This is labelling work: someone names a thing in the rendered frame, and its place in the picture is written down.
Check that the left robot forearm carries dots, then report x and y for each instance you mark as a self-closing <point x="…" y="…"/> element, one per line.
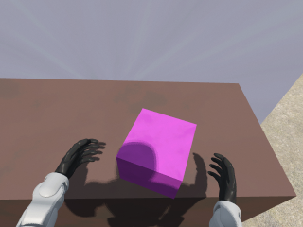
<point x="47" y="198"/>

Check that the right robot forearm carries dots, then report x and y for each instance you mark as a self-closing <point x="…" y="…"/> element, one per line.
<point x="226" y="214"/>

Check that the right robot hand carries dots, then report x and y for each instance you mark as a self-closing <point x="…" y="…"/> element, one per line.
<point x="227" y="180"/>

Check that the left robot hand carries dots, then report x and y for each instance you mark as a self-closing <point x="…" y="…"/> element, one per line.
<point x="73" y="157"/>

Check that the pedestal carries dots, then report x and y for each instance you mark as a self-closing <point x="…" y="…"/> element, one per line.
<point x="41" y="119"/>

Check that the carton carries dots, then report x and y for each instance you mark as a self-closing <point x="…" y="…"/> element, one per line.
<point x="154" y="154"/>

